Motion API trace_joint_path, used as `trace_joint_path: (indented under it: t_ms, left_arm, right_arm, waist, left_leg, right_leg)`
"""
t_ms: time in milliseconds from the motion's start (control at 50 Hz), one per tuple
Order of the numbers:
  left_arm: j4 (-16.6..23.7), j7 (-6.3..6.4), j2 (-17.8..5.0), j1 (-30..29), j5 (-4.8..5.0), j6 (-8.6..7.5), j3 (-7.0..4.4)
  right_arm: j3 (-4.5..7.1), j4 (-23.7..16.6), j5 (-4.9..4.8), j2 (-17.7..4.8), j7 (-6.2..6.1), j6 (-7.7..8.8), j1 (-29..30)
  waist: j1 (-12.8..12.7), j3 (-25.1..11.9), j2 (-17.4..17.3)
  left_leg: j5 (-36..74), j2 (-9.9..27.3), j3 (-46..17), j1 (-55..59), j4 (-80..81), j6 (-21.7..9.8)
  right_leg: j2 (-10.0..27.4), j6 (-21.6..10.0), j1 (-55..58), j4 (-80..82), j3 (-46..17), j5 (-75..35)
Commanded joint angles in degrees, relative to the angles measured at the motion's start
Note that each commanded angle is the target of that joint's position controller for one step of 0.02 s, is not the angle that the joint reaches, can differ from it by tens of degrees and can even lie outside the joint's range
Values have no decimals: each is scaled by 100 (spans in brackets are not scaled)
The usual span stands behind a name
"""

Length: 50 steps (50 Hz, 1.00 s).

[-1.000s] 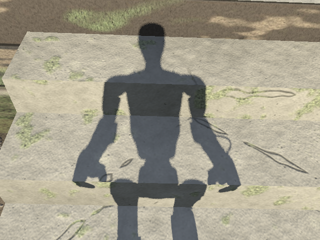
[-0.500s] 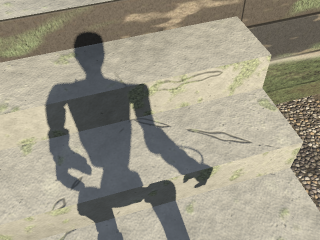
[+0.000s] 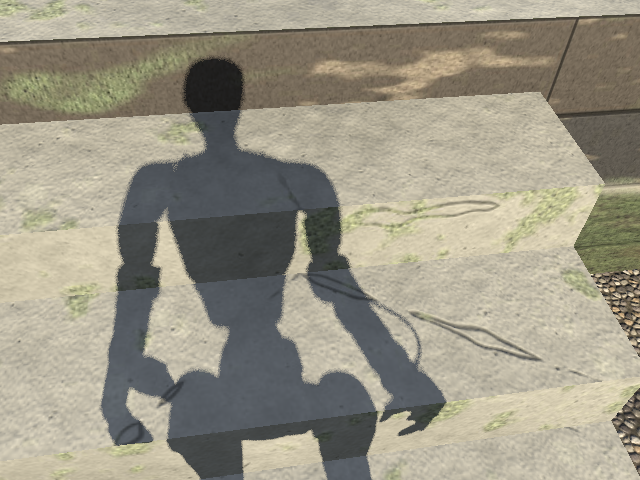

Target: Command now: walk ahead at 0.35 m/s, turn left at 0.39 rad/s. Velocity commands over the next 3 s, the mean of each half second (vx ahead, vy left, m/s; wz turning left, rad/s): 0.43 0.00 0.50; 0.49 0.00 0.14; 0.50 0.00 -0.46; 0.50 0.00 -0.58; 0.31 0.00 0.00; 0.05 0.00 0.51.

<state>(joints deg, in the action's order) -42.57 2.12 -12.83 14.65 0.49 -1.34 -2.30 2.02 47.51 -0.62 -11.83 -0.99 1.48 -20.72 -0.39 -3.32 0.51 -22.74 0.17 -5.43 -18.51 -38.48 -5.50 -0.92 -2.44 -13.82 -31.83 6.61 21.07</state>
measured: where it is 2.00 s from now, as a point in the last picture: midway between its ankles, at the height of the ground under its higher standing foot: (195, 123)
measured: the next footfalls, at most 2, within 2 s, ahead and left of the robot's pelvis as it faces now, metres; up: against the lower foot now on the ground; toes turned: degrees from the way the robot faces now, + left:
right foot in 0.42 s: +0.38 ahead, -0.04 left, +0.17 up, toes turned +11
left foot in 0.96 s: +0.56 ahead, +0.38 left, +0.34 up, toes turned +29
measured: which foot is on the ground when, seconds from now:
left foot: down 0.00-0.44, up 0.46-0.94, down 0.96-1.00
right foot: down 0.00-0.08, up 0.10-0.40, down 0.42-1.00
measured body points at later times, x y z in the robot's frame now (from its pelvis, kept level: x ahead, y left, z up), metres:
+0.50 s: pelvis +0.22 +0.02 +0.08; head +0.23 +0.04 +0.53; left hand +0.37 +0.28 +0.02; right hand +0.33 -0.21 -0.05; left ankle +0.03 +0.12 -0.53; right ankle +0.34 -0.05 -0.56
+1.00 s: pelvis +0.45 +0.19 +0.21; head +0.49 +0.19 +0.66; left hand +0.25 +0.31 +0.08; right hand +0.76 +0.20 +0.18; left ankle +0.52 +0.35 -0.39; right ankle +0.36 -0.04 -0.52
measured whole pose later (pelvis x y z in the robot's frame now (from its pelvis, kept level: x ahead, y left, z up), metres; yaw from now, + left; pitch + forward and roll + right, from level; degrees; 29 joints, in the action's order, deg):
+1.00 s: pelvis +0.45 +0.19 +0.21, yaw +20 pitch +5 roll +3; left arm -60.8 1.5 -4.1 34.4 -0.4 -2.9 1.2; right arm -7.0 30.9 -0.4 -3.9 3.2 4.0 6.4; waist -4.5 -0.2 0.6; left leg -27.0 5.1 9.2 -53.8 -74.4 -2.5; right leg 12.9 1.1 -1.0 -20.3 3.3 5.4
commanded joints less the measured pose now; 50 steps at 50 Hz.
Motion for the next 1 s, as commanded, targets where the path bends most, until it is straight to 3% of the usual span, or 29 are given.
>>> trace_joint_path:
  t_ms: [20,60,80,100,120,160,180,260,300,340,360,380,400,420,440,460,480,520,560,660,680,720,760,840,880,900,940,980,1000]
  left_arm:
    - [322,50,-769,42,12,-114,-250]
    - [443,56,-970,-465,-23,-3,-273]
    - [676,26,-887,-1282,26,-2,-211]
    - [994,20,-733,-1884,105,-87,-137]
    - [924,-79,-156,-1496,13,-271,44]
    - [581,-415,-140,-1171,207,-650,96]
    - [656,-477,117,-1364,93,-719,212]
    - [1409,-623,817,-1545,72,-704,649]
    - [2520,-592,752,-2689,-124,-708,950]
    - [2838,-426,640,-2977,-353,-618,1093]
    - [2631,-308,295,-2368,-264,-598,814]
    - [2388,-144,-343,-1318,-194,-587,476]
    - [2005,-57,-886,-235,-131,-487,191]
    - [1678,-51,-1285,680,-64,-447,2]
    - [1191,-69,-1786,1633,-236,-411,-123]
    - [885,-35,-1786,1559,-498,-368,-90]
    - [1044,82,-1028,798,-317,-291,38]
    - [8,26,64,531,-138,-197,251]
    - [-569,-128,828,174,-282,-246,376]
    - [-905,-410,343,82,-305,-335,321]
    - [-1052,-402,179,490,-368,-411,323]
    - [-1210,-327,-71,1088,-209,-445,268]
    - [-1373,-222,-111,1749,-200,-353,248]
    - [-1384,51,-6,2176,-111,-152,263]
    - [-1378,173,-289,2301,116,-77,111]
    - [-1456,131,-252,2255,130,-60,123]
    - [-1635,-46,-626,2445,-91,-249,135]
    - [-1362,-11,-1294,1413,-131,-277,-69]
    - [-1148,-74,-253,1723,-106,-411,57]
  right_arm:
    - [-9,-730,-3,-271,84,201,692]
    - [-36,-687,-20,-292,189,189,440]
    - [90,-442,56,-479,249,163,-407]
    - [355,-259,176,-1173,239,155,-1554]
    - [510,-147,158,-1733,178,104,-2006]
    - [340,-302,271,-1139,6,32,-1675]
    - [256,-281,221,-917,30,-27,-1676]
    - [-169,166,167,-29,104,-104,-1450]
    - [-212,51,31,-104,-11,-88,-151]
    - [-58,65,-251,-603,-226,-22,-479]
    - [5,118,-319,-989,-222,159,-758]
    - [144,139,-198,-1512,-148,226,-746]
    - [314,156,-25,-2029,-148,150,-445]
    - [375,39,91,-2000,-179,144,-14]
    - [262,-305,255,-1386,-155,252,494]
    - [68,-560,246,-104,96,392,149]
    - [79,-747,295,-255,442,552,353]
    - [-233,-1429,115,387,590,396,1250]
    - [-362,-1234,-55,559,619,226,511]
    - [-640,-1411,-34,596,370,69,1197]
    - [-668,-1347,-10,738,266,45,1429]
    - [-733,-1548,53,848,143,19,1695]
    - [-843,-1877,-85,976,105,73,2442]
    - [-987,-2567,-65,836,312,183,3676]
    - [-1187,-2841,41,1088,475,264,4408]
    - [-1104,-2655,-72,951,533,268,4270]
    - [-666,-2295,-97,347,410,355,2805]
    - [-164,-1735,10,-681,311,342,731]
    - [147,-1237,234,-1429,292,263,-309]
  waist:
    - [-206,104,505]
    - [142,141,404]
    - [742,-26,53]
    - [1271,-242,-838]
    - [1062,-182,-2085]
    - [864,290,-656]
    - [836,439,-132]
    - [275,1092,-378]
    - [-246,1765,-578]
    - [-167,705,-366]
    - [-441,-397,-897]
    - [-996,-1143,-1270]
    - [-1542,-1548,-1573]
    - [-1815,-1696,-1523]
    - [-1741,-2014,45]
    - [-1103,-2432,3642]
    - [-828,-1995,1855]
    - [-131,174,367]
    - [612,725,-89]
    - [621,968,-256]
    - [388,757,-36]
    - [197,683,180]
    - [-169,824,332]
    - [-477,599,380]
    - [-666,426,590]
    - [-519,332,476]
    - [270,-896,1531]
    - [1589,-1561,2201]
    - [1396,-2497,-491]
  left_leg:
    - [241,-62,531,-1857,-599,-202]
    - [-386,-41,805,-968,74,-182]
    - [373,-265,738,592,1108,-340]
    - [1454,394,-996,2157,1982,-858]
    - [1843,1464,-3623,3518,2653,-1697]
    - [1082,1733,-3225,3749,2330,-1850]
    - [1304,1610,-2723,3711,2210,-1649]
    - [1068,1474,-1932,2262,2156,-1033]
    - [1106,715,-856,-477,3174,-438]
    - [1745,407,-651,-2779,4639,-693]
    - [5484,520,-748,-2415,4200,-855]
    - [8550,655,-638,-1173,3313,-700]
    - [10406,876,-636,739,2046,-473]
    - [10663,918,-793,1345,486,-305]
    - [8193,535,-894,566,-1341,-379]
    - [1387,-1328,-1127,-1657,-5044,-120]
    - [1181,-1055,-1633,-2526,-7275,-49]
    - [1299,-428,-714,-3672,-8270,-330]
    - [1454,-212,-726,-3707,-8603,-480]
    - [2473,-116,-237,-4461,-7396,-66]
    - [2360,-242,43,-4923,-8445,60]
    - [2067,26,-196,-6148,-8735,205]
    - [1489,268,-435,-7724,-9064,250]
    - [1828,1118,611,-7181,-7129,554]
    - [1015,1237,1046,-4496,-4935,423]
    - [634,906,1794,-2994,-3792,355]
    - [-181,-143,1924,-639,-3594,4]
    - [249,302,90,763,-2090,-336]
    - [217,1916,-2901,2722,-207,-1045]
  right_leg:
    - [1812,-1158,1669,1102,-1851,-1067]
    - [1982,-1160,1152,859,-1382,-3354]
    - [1340,-787,232,-271,-484,-4736]
    - [539,-81,-1403,-2526,240,-4166]
    - [-589,455,-3616,-4220,-87,-25]
    - [-119,380,-5435,-6999,-889,165]
    - [-63,329,-6088,-7851,-677,173]
    - [263,102,-7824,-11058,-601,776]
    - [751,95,-6416,-7946,-316,728]
    - [502,111,-1967,-4887,582,-472]
    - [-92,77,69,-5094,865,-607]
    - [-352,55,691,-4880,699,-164]
    - [-303,-42,219,-3783,213,547]
    - [-66,-315,382,-2685,-763,706]
    - [915,-751,1422,-1180,-2875,704]
    - [2411,-1825,2169,1625,-6822,185]
    - [2779,-1675,1524,1928,-7408,1161]
    - [2304,-1012,-391,1384,-4813,2324]
    - [1708,-492,-1489,959,-2669,1326]
    - [1258,-538,-2171,1465,-312,27]
    - [1518,-832,-1673,1599,-613,-85]
    - [1750,-816,-533,1596,-907,122]
    - [2095,-720,833,1706,-1232,191]
    - [2020,-721,811,2506,-1268,331]
    - [2034,-863,-149,3683,-985,-960]
    - [1676,-812,-342,3737,-472,-1687]
    - [1758,-759,752,2061,-218,-8678]
    - [1636,-380,842,-334,-659,-9781]
    - [753,-97,-1423,-2535,-697,-6431]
